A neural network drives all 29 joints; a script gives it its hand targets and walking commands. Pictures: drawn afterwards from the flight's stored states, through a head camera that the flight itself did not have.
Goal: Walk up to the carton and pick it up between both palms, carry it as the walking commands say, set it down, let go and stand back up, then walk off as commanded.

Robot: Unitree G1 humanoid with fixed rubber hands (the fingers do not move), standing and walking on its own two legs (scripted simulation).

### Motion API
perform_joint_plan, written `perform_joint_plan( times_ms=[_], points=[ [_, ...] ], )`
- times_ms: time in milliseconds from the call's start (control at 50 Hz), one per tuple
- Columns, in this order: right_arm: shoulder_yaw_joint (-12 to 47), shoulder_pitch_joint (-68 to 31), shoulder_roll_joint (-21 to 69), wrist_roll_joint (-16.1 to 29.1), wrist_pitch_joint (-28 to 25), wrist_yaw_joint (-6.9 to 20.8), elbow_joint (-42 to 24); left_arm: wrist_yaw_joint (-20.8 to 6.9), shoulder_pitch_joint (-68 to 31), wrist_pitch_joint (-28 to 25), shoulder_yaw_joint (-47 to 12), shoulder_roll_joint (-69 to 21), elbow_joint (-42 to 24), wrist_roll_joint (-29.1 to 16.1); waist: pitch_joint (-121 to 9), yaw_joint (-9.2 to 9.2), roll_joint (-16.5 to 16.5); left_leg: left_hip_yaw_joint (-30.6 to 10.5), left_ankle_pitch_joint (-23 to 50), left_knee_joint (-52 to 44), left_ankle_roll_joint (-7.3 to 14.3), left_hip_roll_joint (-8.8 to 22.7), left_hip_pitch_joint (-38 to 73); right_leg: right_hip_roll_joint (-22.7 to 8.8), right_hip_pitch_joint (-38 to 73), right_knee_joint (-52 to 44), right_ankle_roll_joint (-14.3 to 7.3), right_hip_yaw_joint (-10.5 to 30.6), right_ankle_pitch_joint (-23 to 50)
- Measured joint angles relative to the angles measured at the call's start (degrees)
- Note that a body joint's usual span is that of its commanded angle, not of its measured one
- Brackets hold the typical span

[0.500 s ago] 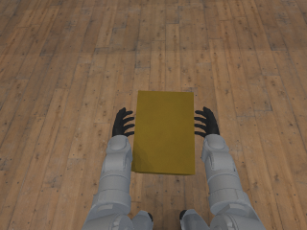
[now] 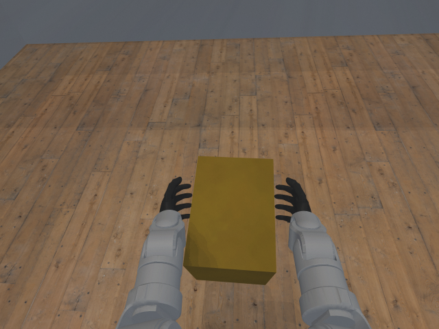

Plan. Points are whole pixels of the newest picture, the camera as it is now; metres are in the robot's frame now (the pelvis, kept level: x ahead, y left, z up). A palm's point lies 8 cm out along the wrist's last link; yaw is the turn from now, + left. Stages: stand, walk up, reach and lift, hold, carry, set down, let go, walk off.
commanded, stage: reach and lift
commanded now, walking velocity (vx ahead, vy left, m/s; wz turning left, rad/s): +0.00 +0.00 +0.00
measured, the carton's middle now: (232, 222) +0.36 +0.02 -0.08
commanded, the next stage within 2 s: hold in 1.64 s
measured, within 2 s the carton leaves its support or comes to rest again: neither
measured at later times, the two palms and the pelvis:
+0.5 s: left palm (161, 206) +0.32 +0.14 +0.07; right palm (307, 208) +0.32 -0.11 +0.06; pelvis +0.01 +0.00 +0.01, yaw +0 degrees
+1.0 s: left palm (165, 208) +0.31 +0.13 +0.07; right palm (312, 212) +0.31 -0.12 +0.06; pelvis +0.00 +0.01 +0.01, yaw +0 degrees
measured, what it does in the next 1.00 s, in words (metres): stands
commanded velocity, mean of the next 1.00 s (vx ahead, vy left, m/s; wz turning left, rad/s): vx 0.00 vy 0.00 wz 0.00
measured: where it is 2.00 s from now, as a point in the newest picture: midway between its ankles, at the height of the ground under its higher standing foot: outside the picture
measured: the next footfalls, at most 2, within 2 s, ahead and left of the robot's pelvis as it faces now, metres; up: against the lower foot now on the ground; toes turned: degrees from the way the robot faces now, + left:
none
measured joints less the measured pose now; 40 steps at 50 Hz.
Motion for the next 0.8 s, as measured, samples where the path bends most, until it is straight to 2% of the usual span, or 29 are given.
perform_joint_plan(
  times_ms=[480, 620, 800],
  points=[
    [3.3, 1.9, -0.8, 1.0, 15.6, 0.2, -3.9, 0.7, 1.1, 16.5, -4.0, 0.5, -3.9, -0.2, 0.8, 0.03, -0.5, 0.5, -0.4, -5.0, 0.8, 0.5, 18.6, -0.7, 18.5, -4.5, -0.3, -0.3, -0.8],
    [2.1, 1.0, -0.4, -0.2, 17.6, -0.1, -3.6, 0.4, 0.4, 18.1, -3.7, 0.2, -3.3, 0.5, 1.4, -0.61, -0.5, 0.7, -0.7, -4.3, 0.9, 0.6, 19.4, -0.6, 19.7, -4.6, -0.2, -0.5, -0.8],
    [1.0, 0.3, -0.1, -0.7, 17.7, -0.7, -3.5, 0.6, -0.5, 18.0, -3.4, -0.2, -2.4, 1.2, 1.7, -1.13, -0.8, 1.3, -0.7, -3.7, 1.0, 0.7, 18.9, -0.6, 19.2, -4.4, 0.0, -0.3, -0.5]
  ],
)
